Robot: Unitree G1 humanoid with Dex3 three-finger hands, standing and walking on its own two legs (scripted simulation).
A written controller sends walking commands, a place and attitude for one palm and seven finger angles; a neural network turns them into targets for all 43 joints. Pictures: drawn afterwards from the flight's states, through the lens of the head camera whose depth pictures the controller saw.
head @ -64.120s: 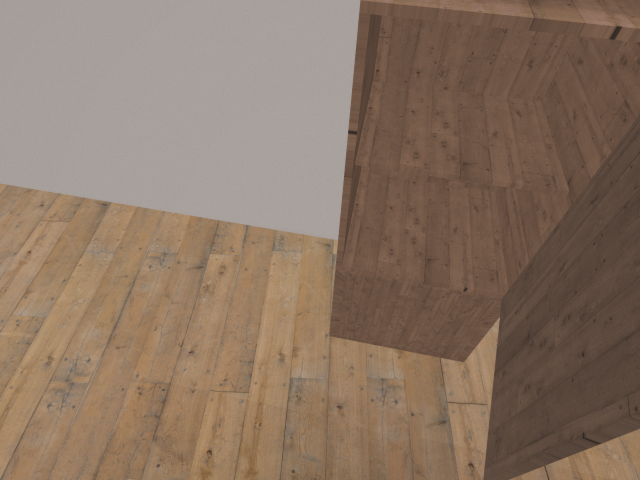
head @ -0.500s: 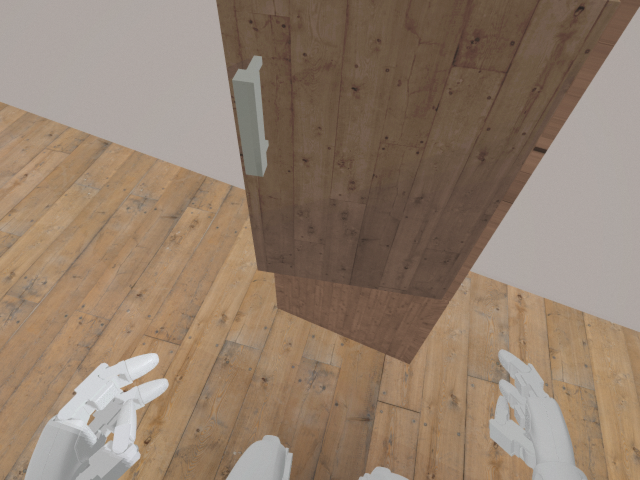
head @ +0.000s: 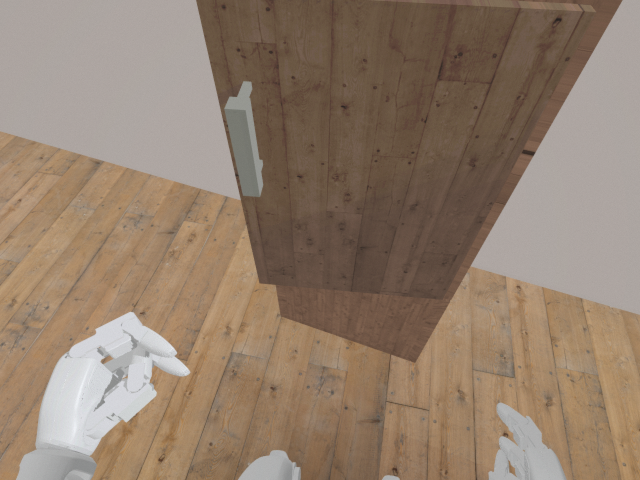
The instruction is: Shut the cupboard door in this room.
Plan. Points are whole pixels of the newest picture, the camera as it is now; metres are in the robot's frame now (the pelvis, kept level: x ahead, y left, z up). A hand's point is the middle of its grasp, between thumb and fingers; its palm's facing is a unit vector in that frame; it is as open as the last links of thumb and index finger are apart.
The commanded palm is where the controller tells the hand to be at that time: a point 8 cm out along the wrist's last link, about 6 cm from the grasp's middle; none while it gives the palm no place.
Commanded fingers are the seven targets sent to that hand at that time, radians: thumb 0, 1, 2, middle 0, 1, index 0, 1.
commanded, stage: raise the hand and make a fist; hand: left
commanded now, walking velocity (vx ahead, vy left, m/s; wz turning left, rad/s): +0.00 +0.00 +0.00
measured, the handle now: (249, 141) +0.51 +0.14 +0.14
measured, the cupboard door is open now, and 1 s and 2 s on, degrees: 15 15 15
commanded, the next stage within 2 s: bring the fist close to the handle in 0.94 s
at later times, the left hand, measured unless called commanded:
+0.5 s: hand (119, 345) +0.22 +0.21 +0.13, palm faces +0.01 -1.00 -0.06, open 3.1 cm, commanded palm +0.20 +0.25 +0.14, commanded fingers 0.00 0.90 0.90 -1.30 -1.50 -1.30 -1.50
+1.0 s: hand (148, 335) +0.23 +0.18 +0.14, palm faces +0.00 -1.00 -0.05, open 3.1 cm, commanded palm +0.20 +0.23 +0.14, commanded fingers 0.00 0.90 0.90 -1.30 -1.50 -1.30 -1.50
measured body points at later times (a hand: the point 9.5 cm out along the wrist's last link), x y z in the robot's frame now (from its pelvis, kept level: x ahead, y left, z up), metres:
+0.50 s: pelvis +0.00 +0.01 +0.03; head +0.00 +0.02 +0.48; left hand +0.21 +0.26 +0.14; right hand +0.19 -0.20 -0.03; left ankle +0.03 +0.09 -0.68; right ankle +0.00 -0.10 -0.68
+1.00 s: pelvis +0.00 -0.01 +0.04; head +0.00 -0.02 +0.49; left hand +0.22 +0.23 +0.14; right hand +0.18 -0.24 -0.03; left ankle +0.03 +0.09 -0.68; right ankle +0.00 -0.10 -0.68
